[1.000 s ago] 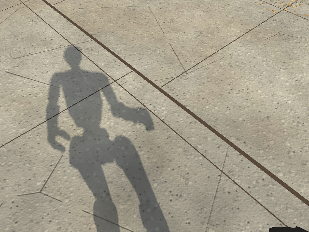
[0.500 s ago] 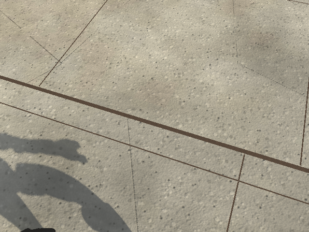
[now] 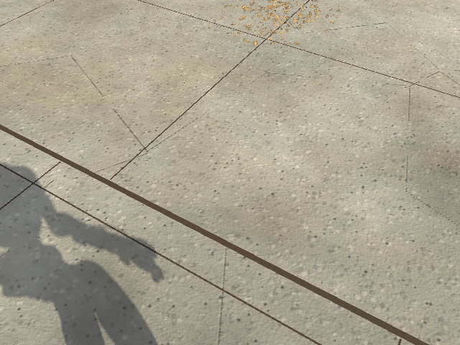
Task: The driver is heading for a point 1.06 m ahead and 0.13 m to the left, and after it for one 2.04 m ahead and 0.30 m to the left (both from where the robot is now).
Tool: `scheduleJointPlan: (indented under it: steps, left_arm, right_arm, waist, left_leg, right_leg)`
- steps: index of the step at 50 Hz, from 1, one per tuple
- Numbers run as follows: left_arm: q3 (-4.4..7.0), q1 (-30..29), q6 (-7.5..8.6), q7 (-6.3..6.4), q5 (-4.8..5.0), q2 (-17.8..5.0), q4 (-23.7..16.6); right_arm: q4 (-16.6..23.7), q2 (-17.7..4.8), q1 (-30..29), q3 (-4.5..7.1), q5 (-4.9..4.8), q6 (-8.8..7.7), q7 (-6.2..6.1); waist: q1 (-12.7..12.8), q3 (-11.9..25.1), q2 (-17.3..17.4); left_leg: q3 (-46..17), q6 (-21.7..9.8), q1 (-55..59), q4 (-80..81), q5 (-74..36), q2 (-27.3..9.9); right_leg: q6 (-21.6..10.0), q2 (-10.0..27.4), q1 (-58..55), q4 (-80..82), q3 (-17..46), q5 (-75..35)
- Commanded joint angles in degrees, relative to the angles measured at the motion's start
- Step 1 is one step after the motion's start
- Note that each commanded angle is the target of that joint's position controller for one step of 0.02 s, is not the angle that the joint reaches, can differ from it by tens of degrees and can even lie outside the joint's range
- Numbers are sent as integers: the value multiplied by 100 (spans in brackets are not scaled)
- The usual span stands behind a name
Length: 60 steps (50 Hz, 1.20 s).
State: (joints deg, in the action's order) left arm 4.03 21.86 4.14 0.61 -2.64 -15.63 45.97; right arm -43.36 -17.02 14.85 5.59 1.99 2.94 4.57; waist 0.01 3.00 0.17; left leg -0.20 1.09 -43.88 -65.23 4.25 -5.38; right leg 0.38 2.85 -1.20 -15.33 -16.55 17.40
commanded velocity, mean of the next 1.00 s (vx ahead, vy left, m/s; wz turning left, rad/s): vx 0.94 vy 0.00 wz -0.01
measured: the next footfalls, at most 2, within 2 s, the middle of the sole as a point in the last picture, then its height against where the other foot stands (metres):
left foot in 0.22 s outside the picture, level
right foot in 0.70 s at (164, 284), level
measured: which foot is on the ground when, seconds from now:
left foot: up 0.00-0.20, down 0.22-0.68, up 0.70-1.00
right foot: down 0.00-0.24, up 0.26-0.68, down 0.70-1.00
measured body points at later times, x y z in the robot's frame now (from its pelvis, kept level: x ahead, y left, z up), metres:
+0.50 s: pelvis +0.36 +0.16 -0.01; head +0.37 +0.18 +0.44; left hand +0.42 +0.44 -0.12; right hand +0.46 -0.10 -0.13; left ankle +0.25 +0.16 -0.74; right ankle +0.53 +0.03 -0.66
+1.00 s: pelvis +0.83 +0.27 -0.01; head +0.85 +0.26 +0.44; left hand +0.74 +0.54 -0.13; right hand +1.11 +0.10 -0.05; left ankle +1.02 +0.49 -0.67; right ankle +0.72 +0.24 -0.74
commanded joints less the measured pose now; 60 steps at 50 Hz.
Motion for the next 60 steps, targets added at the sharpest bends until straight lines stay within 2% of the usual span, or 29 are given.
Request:
scheduleJointPlan:
  steps: [1, 5, 7, 10, 11, 12, 13, 14, 16, 19, 25, 30, 33, 35, 36, 37, 38, 39, 40, 42, 46, 49, 52, 54, 56, 57, 58, 59, 60]
  left_arm:
    - [197, -216, 133, 50, -10, -795, -277]
    - [220, 61, 104, 63, -52, -837, -41]
    - [224, 39, 30, 38, -54, -913, 47]
    - [303, -128, -154, -26, 65, -1436, 35]
    - [289, -332, -197, -99, 167, -1502, -80]
    - [75, -261, -153, -186, 150, -704, -350]
    - [-5, -738, 9, -216, 61, -436, -891]
    - [-16, -1589, 106, -193, 1, -692, -1184]
    - [-104, -1111, 208, -145, 44, -585, -928]
    - [-163, -486, -78, -221, -36, -487, -556]
    - [-248, -1830, -209, -364, 224, -332, -719]
    - [-300, -1812, -96, -472, 271, -350, -606]
    - [-120, -131, -208, -364, 273, -873, -47]
    - [151, 2275, -275, -272, 289, -1311, 627]
    - [150, 2391, -336, -206, 314, -1145, 887]
    - [156, 1386, -334, -172, 172, -1274, 706]
    - [177, 730, -324, -169, 176, -1242, 402]
    - [164, 436, -299, -153, 160, -938, 249]
    - [118, 235, -268, -168, 154, -740, 270]
    - [61, 207, -87, -99, 202, -742, 331]
    - [118, 407, 109, -103, 266, -863, 323]
    - [198, 816, 74, -142, 349, -922, 412]
    - [272, 892, 39, -117, 303, -1039, 423]
    - [328, 613, 67, -81, 293, -1239, 330]
    - [406, -93, 151, -122, 231, -1568, 134]
    - [224, -269, 224, -120, 200, -858, -62]
    - [-19, 491, 192, -124, 546, -126, -451]
    - [-27, 258, 49, -49, 376, -637, -274]
    - [35, -329, -28, -93, 229, -858, -254]
  right_arm:
    - [621, -345, -947, -2, 23, -80, 106]
    - [799, -260, -1507, -115, -23, -111, 165]
    - [839, -215, -1527, -169, -69, -124, 115]
    - [458, -560, 85, 1, -235, -199, -126]
    - [32, -837, 1401, 176, -194, -288, -222]
    - [-150, -1579, 1444, 393, -130, -253, -338]
    - [46, -2032, 1148, 465, -152, -221, -310]
    - [101, -1862, 1100, 417, -102, -222, -286]
    - [-48, -1410, 965, 290, -20, -349, -400]
    - [39, -663, 386, -14, -79, -642, -434]
    - [-293, -531, 1180, -141, -113, -955, -325]
    - [-378, -653, 841, -252, -86, -1099, -484]
    - [-287, -1091, 374, -110, 51, -926, -709]
    - [-90, -1307, -557, -8, 111, -710, -779]
    - [0, -616, -1073, -193, 129, -777, -622]
    - [512, 352, -455, -459, 22, -900, -475]
    - [725, 174, 51, -592, 4, -1050, -422]
    - [630, -337, -178, -560, 104, -1142, -391]
    - [595, -511, -454, -524, 167, -1133, -392]
    - [715, -395, -650, -614, 311, -897, -395]
    - [1190, -238, -1762, -765, 163, -720, -331]
    - [1417, -14, -2393, -843, 30, -747, -319]
    - [1543, -108, -2541, -807, -15, -803, -360]
    - [1382, -443, -1915, -661, -17, -849, -444]
    - [839, -1054, 200, -356, -63, -906, -607]
    - [592, -1470, 1547, -168, 94, -918, -729]
    - [648, -1848, 1057, -76, 258, -885, -683]
    - [744, -1351, 413, -37, 197, -801, -630]
    - [779, -730, 77, -181, 137, -780, -607]
  waist:
    - [29, -1163, -494]
    - [204, -1452, -467]
    - [113, -1417, -437]
    - [-779, -186, -569]
    - [-1417, 487, -240]
    - [-1047, 371, 1078]
    - [-702, 799, 1503]
    - [-855, 509, 425]
    - [-337, -126, -194]
    - [169, -289, 34]
    - [-345, -1216, 113]
    - [-29, -818, 348]
    - [929, 164, 765]
    - [2269, 619, 610]
    - [2089, -45, -467]
    - [613, -73, -2049]
    - [300, 662, -1533]
    - [230, 153, -197]
    - [26, -373, 657]
    - [-256, -873, 752]
    - [86, -1192, 247]
    - [648, -887, -111]
    - [782, -581, -363]
    - [433, -60, -395]
    - [-810, 1019, -400]
    - [-1209, 1791, 338]
    - [-376, 2583, 2466]
    - [-366, 1862, 1568]
    - [-458, 968, 715]
  left_leg:
    - [44, -231, -1108, 370, -46, -267]
    - [558, -706, -872, 1276, 397, -352]
    - [946, -1009, -308, 1761, 857, -147]
    - [1515, -1432, 2307, 1857, 1827, 979]
    - [1146, -1572, 4237, 2454, 1616, 1274]
    - [-1128, -1874, 5462, 3456, 3353, 326]
    - [-4213, -2385, 6094, 4783, 4202, -585]
    - [-4290, -2117, 5992, 5072, 3393, -741]
    - [-3184, -1826, 4801, 4995, 2286, -656]
    - [-1992, -1526, 3493, 5214, 1681, -174]
    - [-186, -712, 3837, 5992, -1553, 183]
    - [908, -238, 4542, 6195, -5025, -23]
    - [1081, -55, 5324, 4334, -7800, -353]
    - [1067, -107, 4466, 390, -7209, -195]
    - [969, -297, 2653, -2129, -1371, 840]
    - [44, -25, -117, -3843, 2416, 1496]
    - [-798, -174, -556, -3596, 2152, 1198]
    - [-887, -329, -371, -2874, 1519, 809]
    - [-762, -324, -19, -2219, 1223, 555]
    - [-677, -60, 462, -1387, 1254, 221]
    - [-82, 291, 1191, 1104, 222, -46]
    - [134, 234, 1426, 2612, -1007, 268]
    - [94, 90, 1605, 3416, -1035, 529]
    - [-6, -29, 2797, 3804, -633, 791]
    - [-351, -194, 5063, 3587, 256, 434]
    - [-1473, -343, 6409, 3472, 2258, -824]
    - [-4894, -1020, 7401, 4667, 3346, -2449]
    - [-5007, -1121, 6688, 4959, 4555, -2130]
    - [-3799, -986, 5839, 4946, 3941, -1746]
  right_leg:
    - [-625, 1799, 62, 1287, 767, 1408]
    - [-593, 1786, -600, 1305, 101, 617]
    - [-532, 1669, -819, 870, -357, -1281]
    - [-545, 1670, -601, -1889, -550, -6514]
    - [-430, 1545, 463, -3849, -473, -5987]
    - [-52, 679, 2786, -5889, -252, -1769]
    - [234, -350, 4469, -7320, 1001, 1081]
    - [177, -66, 5020, -7344, 1862, 529]
    - [-3, 480, 4604, -6570, 1847, -49]
    - [-41, 794, 3676, -5846, 1889, -427]
    - [-287, 466, 4604, -4149, 1419, -1732]
    - [-696, -369, 3290, -2363, 690, -2878]
    - [-856, -1013, 1756, -2460, 511, -2218]
    - [-1418, -741, -38, -1941, 1207, -1600]
    - [-1539, -553, -498, -1980, 1688, -1223]
    - [-2423, 165, -1442, -2010, 4272, -1706]
    - [-2870, 922, -1565, -315, 6376, 440]
    - [-2574, 954, -735, 451, 6491, 1667]
    - [-2214, 754, 292, 589, 5980, 1595]
    - [-2060, 282, 1612, 610, 5106, 633]
    - [-1859, -330, 2748, 911, 3997, -930]
    - [-1420, -477, 1883, 591, 3843, -2460]
    - [-1241, -320, 858, 66, 3941, -3628]
    - [-977, -324, 644, -793, 3991, -4810]
    - [-799, -503, 1265, -3054, 3906, -4589]
    - [-855, -761, 2145, -4906, 3436, -1950]
    - [-623, -1246, 3786, -6469, 2727, 1177]
    - [-726, -588, 4545, -6745, 2458, 520]
    - [-689, -350, 4609, -6487, 2281, 3]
